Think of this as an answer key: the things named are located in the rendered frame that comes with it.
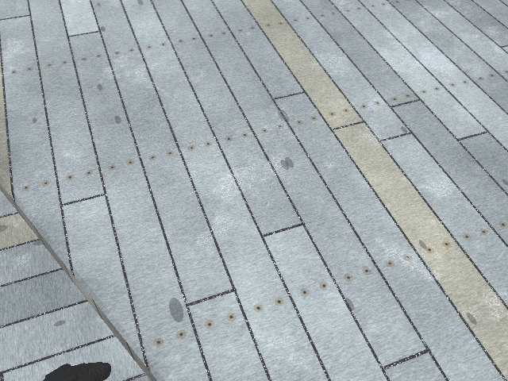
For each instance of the robot left hand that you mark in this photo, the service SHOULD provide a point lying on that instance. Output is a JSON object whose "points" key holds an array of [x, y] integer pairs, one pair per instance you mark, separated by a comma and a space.
{"points": [[82, 372]]}

